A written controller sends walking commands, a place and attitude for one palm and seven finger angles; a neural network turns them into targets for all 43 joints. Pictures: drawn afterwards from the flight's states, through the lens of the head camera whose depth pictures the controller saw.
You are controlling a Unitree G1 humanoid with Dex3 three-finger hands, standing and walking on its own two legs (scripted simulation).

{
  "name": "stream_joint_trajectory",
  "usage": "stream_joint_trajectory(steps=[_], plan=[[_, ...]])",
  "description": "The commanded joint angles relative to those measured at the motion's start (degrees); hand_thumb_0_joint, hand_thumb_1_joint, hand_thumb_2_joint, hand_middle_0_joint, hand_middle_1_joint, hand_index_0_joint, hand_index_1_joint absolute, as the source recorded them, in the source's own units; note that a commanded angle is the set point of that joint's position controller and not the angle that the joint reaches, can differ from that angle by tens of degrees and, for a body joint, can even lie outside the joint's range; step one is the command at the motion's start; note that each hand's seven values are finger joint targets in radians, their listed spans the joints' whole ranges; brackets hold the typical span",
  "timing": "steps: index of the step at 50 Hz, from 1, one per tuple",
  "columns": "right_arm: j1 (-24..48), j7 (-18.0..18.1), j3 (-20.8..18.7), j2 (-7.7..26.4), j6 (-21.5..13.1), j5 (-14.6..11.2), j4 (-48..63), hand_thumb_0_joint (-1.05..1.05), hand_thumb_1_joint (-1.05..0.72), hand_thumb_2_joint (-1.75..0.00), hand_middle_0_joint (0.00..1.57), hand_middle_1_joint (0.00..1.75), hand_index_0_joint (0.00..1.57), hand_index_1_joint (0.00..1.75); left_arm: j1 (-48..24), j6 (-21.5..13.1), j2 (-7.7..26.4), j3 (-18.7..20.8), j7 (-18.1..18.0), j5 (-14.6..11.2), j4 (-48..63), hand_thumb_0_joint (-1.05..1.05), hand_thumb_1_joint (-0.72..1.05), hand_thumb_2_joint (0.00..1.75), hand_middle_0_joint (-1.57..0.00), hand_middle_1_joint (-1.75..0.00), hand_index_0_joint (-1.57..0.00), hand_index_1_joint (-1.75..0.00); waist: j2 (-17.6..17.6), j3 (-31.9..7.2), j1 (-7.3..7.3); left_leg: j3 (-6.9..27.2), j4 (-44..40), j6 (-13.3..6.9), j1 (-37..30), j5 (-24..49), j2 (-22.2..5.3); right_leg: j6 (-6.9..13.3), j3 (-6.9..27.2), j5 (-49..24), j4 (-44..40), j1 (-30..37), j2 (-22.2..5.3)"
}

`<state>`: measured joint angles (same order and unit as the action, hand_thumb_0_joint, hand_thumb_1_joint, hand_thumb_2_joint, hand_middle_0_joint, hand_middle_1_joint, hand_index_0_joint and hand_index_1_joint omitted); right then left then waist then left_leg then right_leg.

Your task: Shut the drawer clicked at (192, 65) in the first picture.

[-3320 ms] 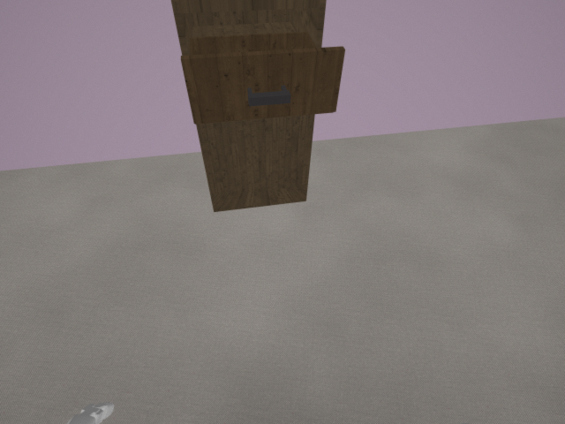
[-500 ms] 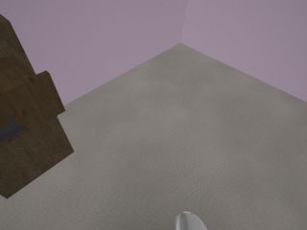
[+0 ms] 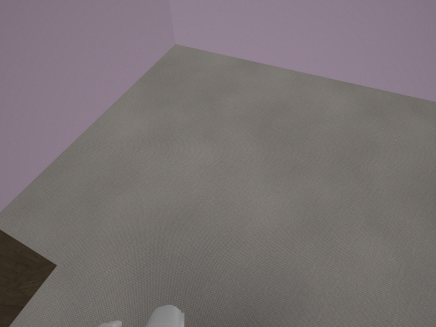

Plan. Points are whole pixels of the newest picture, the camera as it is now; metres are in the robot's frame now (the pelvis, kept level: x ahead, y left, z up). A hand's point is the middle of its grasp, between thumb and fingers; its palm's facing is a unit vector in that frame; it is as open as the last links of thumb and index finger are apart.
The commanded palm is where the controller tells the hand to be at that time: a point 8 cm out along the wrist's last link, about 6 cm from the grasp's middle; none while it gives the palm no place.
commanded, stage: walk to a spot facing it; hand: left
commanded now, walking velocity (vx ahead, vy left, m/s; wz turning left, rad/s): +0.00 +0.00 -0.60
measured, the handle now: out of the picture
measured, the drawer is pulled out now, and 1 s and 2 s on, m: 0.29 0.29 0.29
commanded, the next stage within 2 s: turn to face it in 1.68 s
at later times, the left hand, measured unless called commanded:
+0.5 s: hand out of the picture +0.09 +0.27 -0.17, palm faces -0.22 -0.96 -0.18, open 7.4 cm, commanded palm none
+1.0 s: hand (156, 325) +0.15 +0.13 -0.13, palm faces -0.53 -0.81 -0.26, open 7.4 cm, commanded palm none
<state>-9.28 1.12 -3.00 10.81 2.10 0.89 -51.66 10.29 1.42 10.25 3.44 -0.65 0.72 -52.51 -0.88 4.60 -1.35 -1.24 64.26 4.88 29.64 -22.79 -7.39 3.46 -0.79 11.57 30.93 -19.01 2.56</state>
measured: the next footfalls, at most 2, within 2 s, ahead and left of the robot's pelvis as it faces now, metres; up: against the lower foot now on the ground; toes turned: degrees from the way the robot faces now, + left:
left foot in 0.20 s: +0.06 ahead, +0.16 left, +0.00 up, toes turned -4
right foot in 0.74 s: -0.07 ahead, -0.05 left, +0.00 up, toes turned -34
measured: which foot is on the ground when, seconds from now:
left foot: up 0.00-0.18, down 0.20-0.74, up 0.76-1.00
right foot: down 0.00-0.20, up 0.22-0.72, down 0.74-1.00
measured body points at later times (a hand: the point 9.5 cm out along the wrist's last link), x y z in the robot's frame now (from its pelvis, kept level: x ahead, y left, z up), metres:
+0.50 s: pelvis -0.01 +0.08 +0.01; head +0.02 +0.11 +0.46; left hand +0.11 +0.32 -0.15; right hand -0.01 -0.18 -0.11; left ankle +0.02 +0.16 -0.73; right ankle -0.09 -0.07 -0.64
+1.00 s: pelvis -0.04 +0.02 +0.01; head -0.04 -0.01 +0.46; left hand +0.17 +0.18 -0.11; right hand -0.14 -0.22 -0.14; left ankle +0.07 +0.16 -0.65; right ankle -0.10 -0.03 -0.73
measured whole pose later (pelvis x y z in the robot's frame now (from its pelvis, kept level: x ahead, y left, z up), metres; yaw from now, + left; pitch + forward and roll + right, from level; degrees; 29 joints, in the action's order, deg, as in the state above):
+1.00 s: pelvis -0.04 +0.02 +0.01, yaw -36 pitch +0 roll +2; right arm -13.1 -0.6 -4.5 13.8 2.3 1.7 -54.2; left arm 12.9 -0.7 10.0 3.4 0.3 0.5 -52.5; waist -2.4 2.0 -1.2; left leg -3.2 59.8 6.1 29.2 -18.1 -7.3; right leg 3.6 0.9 14.4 24.0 -9.4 2.1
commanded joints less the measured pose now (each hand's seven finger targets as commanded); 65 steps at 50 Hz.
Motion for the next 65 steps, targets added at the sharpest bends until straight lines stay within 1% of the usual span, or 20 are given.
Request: stream_joint_trajectory(steps=[1, 8, 9, 10, 11, 13, 16, 27, 34, 35, 36, 37, 39, 44, 52, 59, 62, 63, 64, 65], plan=[[-3.5, 0.2, -1.1, 4.2, -0.3, 0.3, 3.4, 0.0, -0.9, -0.9, 0.2, 0.3, 0.2, 0.3, 0.6, -0.9, 11.7, 3.3, 0.0, 0.7, 5.1, 0.0, 0.9, 0.9, -0.2, -0.3, -0.2, -0.3, 8.9, -6.0, 1.1, -1.1, -8.2, 0.3, -4.8, 1.1, 2.5, 6.6, 15.3, -11.7, -11.7, -0.2, -12.4], [-5.2, 1.0, -1.3, 5.7, -1.9, -0.6, 4.9, 0.0, -0.9, -0.9, 0.2, 0.3, 0.2, 0.3, -0.5, 0.6, 12.2, 3.8, 0.3, 0.3, 6.9, 0.0, 0.9, 0.9, -0.2, -0.3, -0.2, -0.3, 11.0, -9.6, -0.08, -1.3, -36.5, -1.6, -20.9, 6.2, 6.4, 2.6, 21.0, -10.8, -5.1, -2.3, -9.7], [-7.3, 1.3, -1.7, 8.6, -2.5, -0.6, 4.5, 0.0, -0.9, -0.9, 0.2, 0.3, 0.2, 0.3, -0.3, 0.8, 9.6, 3.3, 0.4, -0.1, 7.6, 0.0, 0.9, 0.9, -0.2, -0.3, -0.2, -0.3, 2.4, -10.8, -1.11, 4.8, -44.3, -3.2, -27.8, 6.5, -0.1, -0.5, 17.1, -2.9, 1.4, -8.4, -5.2], [-6.6, 1.1, -2.8, 14.7, -2.7, 0.3, 5.7, 0.0, -0.9, -0.9, 0.2, 0.3, 0.2, 0.3, 0.8, 0.9, 6.3, 2.7, 1.0, -0.5, 9.1, 0.0, 0.9, 0.9, -0.2, -0.3, -0.2, -0.3, -16.4, -9.2, -0.77, 21.1, -51.0, -7.5, -30.1, 8.8, -16.4, -4.4, 7.8, 17.9, 16.0, -19.5, 2.6], [-5.1, 1.1, -2.8, 15.9, -2.3, 0.4, 6.6, 0.0, -0.9, -0.9, 0.2, 0.3, 0.2, 0.3, 0.0, 0.9, 8.5, 3.3, 1.1, 0.7, 8.7, 0.0, 0.9, 0.9, -0.2, -0.3, -0.2, -0.3, -13.7, -6.2, -0.83, 23.8, -50.9, -11.7, -22.6, 12.3, -21.7, -5.5, 6.1, 21.3, 28.1, -19.2, 0.0], [3.0, 1.4, -1.3, 10.2, -2.6, 0.5, 8.2, 0.0, -0.9, -0.9, 0.2, 0.3, 0.2, 0.3, 4.0, 1.7, 10.3, 4.6, 1.7, 1.2, 5.3, 0.0, 0.9, 0.9, -0.2, -0.3, -0.2, -0.3, -10.1, -3.2, 3.23, 12.3, -51.2, -10.0, -15.4, 10.9, -14.0, -6.8, 6.6, 12.7, 37.3, -16.0, -1.8], [2.5, 1.4, -0.7, 8.7, -3.1, 0.4, 7.9, 0.0, -0.9, -0.9, 0.2, 0.3, 0.2, 0.3, 5.8, 2.0, 8.6, 4.1, 2.5, 0.8, 4.2, 0.0, 0.9, 0.9, -0.2, -0.3, -0.2, -0.3, -8.6, -4.4, 3.57, 2.4, -48.5, -9.4, -18.6, 18.3, -9.1, -7.7, 3.8, 7.8, 42.6, -15.8, -2.5], [-8.5, 0.9, -2.7, 10.2, -2.7, 0.5, 2.2, 0.0, -0.9, -0.9, 0.2, 0.3, 0.2, 0.3, -1.3, 2.5, 5.5, 2.7, 2.6, 0.5, 5.4, 0.0, 0.9, 0.9, -0.2, -0.3, -0.2, -0.3, -9.5, -3.5, -1.31, -2.3, -48.3, -12.5, -25.3, 17.7, -14.3, -7.8, -1.7, 12.5, 23.5, -12.1, -6.6], [-8.7, 0.0, -3.8, 11.7, -2.3, 0.5, 0.3, 0.0, -0.9, -0.9, 0.2, 0.3, 0.2, 0.3, 0.9, 0.8, 5.1, 2.2, 1.9, 0.4, 5.1, 0.0, 0.9, 0.9, -0.2, -0.3, -0.2, -0.3, -10.2, -8.0, 0.21, -9.6, -37.0, -9.1, -23.1, 27.9, -15.3, -4.5, -5.6, 7.2, 2.6, 2.1, -4.0], [-8.4, -0.2, -3.7, 11.1, -2.2, 0.3, 0.5, 0.0, -0.9, -0.9, 0.2, 0.3, 0.2, 0.3, 3.5, 0.3, 6.7, 2.6, 1.6, 0.5, 4.3, 0.0, 0.9, 0.9, -0.2, -0.3, -0.2, -0.3, -7.2, -9.7, 1.93, -11.7, -30.8, -6.2, -18.9, 24.3, -14.1, -3.5, -4.6, 0.0, -5.4, 9.6, -4.9], [-8.8, -0.5, -2.9, 8.0, -1.8, -0.2, 1.5, 0.0, -0.9, -0.9, 0.2, 0.3, 0.2, 0.3, 6.5, -0.5, 12.3, 3.6, 0.9, 1.0, 3.6, 0.0, 0.9, 0.9, -0.2, -0.3, -0.2, -0.3, 7.2, -10.8, 3.7, -14.4, -19.7, -2.3, -7.5, 9.6, -9.2, 0.0, 8.1, -9.7, -11.7, 19.2, -14.9], [-5.2, -0.7, -1.6, 4.5, -1.4, 0.2, 4.6, 0.0, -0.9, -0.9, 0.2, 0.3, 0.2, 0.3, 8.6, -0.7, 18.1, 4.6, 0.1, 0.8, 3.1, 0.0, 0.9, 0.9, -0.2, -0.3, -0.2, -0.3, 20.0, -9.3, 4.98, -11.4, -6.5, 0.4, 6.2, -13.3, -1.1, 5.6, 24.6, -29.7, -12.0, 20.5, -25.9], [-2.6, -0.1, -1.7, 6.6, -0.4, 0.2, 4.7, 0.0, -0.9, -0.9, 0.2, 0.3, 0.2, 0.3, 7.9, -0.4, 14.7, 4.5, -0.8, -0.1, 2.8, 0.0, 0.9, 0.9, -0.2, -0.3, -0.2, -0.3, 14.0, -8.3, 5.07, -1.9, 0.7, -0.6, 8.2, -8.2, -2.4, 7.4, 18.0, -20.1, -12.7, 18.0, -22.1], [-3.7, -1.2, -2.4, 7.2, -1.0, 0.9, 2.1, 0.0, -0.9, -0.9, 0.2, 0.3, 0.2, 0.3, 2.8, -2.4, 11.1, 2.9, -0.1, -0.1, 3.3, 0.0, 0.9, 0.9, -0.2, -0.3, -0.2, -0.3, 7.6, -4.1, 1.77, -1.6, -1.1, 1.3, 6.6, 4.2, -1.4, 5.3, 12.5, -11.3, -14.8, 15.2, -15.4], [3.4, -1.8, -2.3, 7.0, -2.2, 0.9, 4.8, 0.0, -0.9, -0.9, 0.2, 0.3, 0.2, 0.3, 8.8, -3.8, 11.7, 3.1, 0.7, 0.2, 1.4, 0.0, 0.9, 0.9, -0.2, -0.3, -0.2, -0.3, 8.4, -1.4, 4.03, -0.5, -8.4, 1.3, 8.8, 5.9, 0.5, 7.7, 20.5, 2.4, -18.1, 15.7, -14.8], [7.6, -1.7, -1.6, 5.6, -3.8, 0.0, 7.5, 0.0, -0.9, -0.9, 0.2, 0.3, 0.2, 0.3, 10.4, -3.9, 11.8, 3.1, 0.2, 0.8, 0.3, 0.0, 0.9, 0.9, -0.2, -0.3, -0.2, -0.3, 9.2, -1.1, 4.67, -0.2, -22.9, -0.6, -1.1, 1.7, 3.8, 7.8, 24.5, -5.8, -14.4, 12.7, -14.9], [0.0, -0.8, -1.6, 6.2, -4.6, -0.2, 5.3, 0.0, -0.9, -0.9, 0.2, 0.3, 0.2, 0.3, 7.5, -3.4, 11.7, 3.4, 0.3, 0.3, 0.5, 0.0, 0.9, 0.9, -0.2, -0.3, -0.2, -0.3, 7.9, -2.8, 0.56, -1.4, -36.3, -1.5, -18.7, 8.7, 5.8, 4.4, 22.0, -6.9, -7.2, 3.9, -10.5], [-6.8, 0.1, -2.0, 9.2, -5.1, -0.2, 3.1, 0.0, -0.9, -0.9, 0.2, 0.3, 0.2, 0.3, 6.8, -3.3, 9.8, 3.1, 0.6, 0.0, 1.1, 0.0, 0.9, 0.9, -0.2, -0.3, -0.2, -0.3, 2.8, -6.2, -2.14, 0.2, -41.2, -2.2, -30.7, 10.0, 3.1, 2.2, 18.2, -5.5, 1.3, -2.0, -5.8], [-13.1, 0.5, -3.5, 15.6, -5.3, 0.5, 1.5, 0.0, -0.9, -0.9, 0.2, 0.3, 0.2, 0.3, 8.0, -3.1, 6.1, 2.6, 1.2, -0.7, 1.7, 0.0, 0.9, 0.9, -0.2, -0.3, -0.2, -0.3, -14.1, -11.3, -4.44, 17.1, -45.6, -5.4, -41.2, 2.9, -12.5, -1.1, 10.3, 12.2, 17.0, -12.9, 1.6], [-15.2, 0.4, -3.4, 17.6, -4.8, 0.5, 1.9, 0.0, -0.9, -0.9, 0.2, 0.3, 0.2, 0.3, 8.8, -3.1, 5.9, 2.6, 1.4, -0.4, 2.2, 0.0, 0.9, 0.9, -0.2, -0.3, -0.2, -0.3, -17.9, -10.8, -3.95, 27.8, -50.9, -9.6, -37.8, -1.1, -22.6, -3.3, 4.5, 22.6, 30.1, -18.3, 1.2]])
